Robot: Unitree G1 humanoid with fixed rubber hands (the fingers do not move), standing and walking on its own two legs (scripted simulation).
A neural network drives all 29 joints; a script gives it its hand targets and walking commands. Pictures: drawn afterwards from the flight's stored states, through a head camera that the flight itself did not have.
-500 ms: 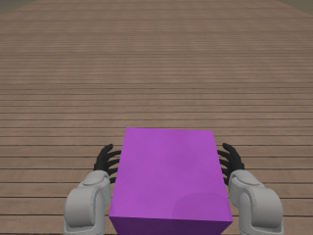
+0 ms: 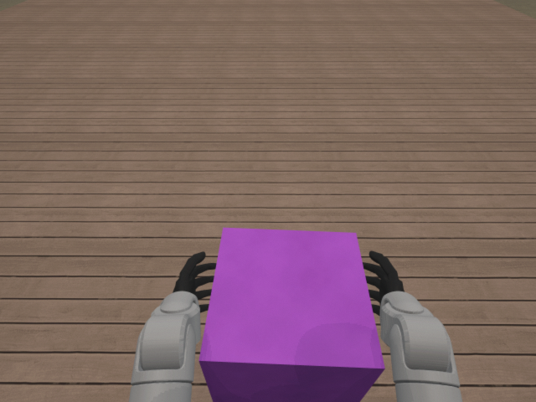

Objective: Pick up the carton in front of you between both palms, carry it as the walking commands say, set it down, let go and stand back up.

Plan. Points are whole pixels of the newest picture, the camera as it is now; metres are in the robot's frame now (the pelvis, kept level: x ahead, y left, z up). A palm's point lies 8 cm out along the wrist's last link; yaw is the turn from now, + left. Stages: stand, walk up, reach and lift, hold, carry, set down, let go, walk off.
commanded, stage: carry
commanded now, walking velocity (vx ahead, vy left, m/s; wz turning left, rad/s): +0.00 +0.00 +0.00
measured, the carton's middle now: (285, 327) +0.26 +0.00 -0.03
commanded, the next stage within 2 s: none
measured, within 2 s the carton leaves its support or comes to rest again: neither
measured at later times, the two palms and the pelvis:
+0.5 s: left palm (190, 277) +0.31 +0.15 +0.04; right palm (378, 276) +0.31 -0.14 +0.04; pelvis +0.03 +0.01 +0.00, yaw +0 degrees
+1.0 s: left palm (222, 198) +0.50 +0.13 +0.03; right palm (366, 195) +0.52 -0.17 +0.03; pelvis +0.23 -0.03 +0.01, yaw +2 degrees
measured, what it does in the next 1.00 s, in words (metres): walks ahead: right foot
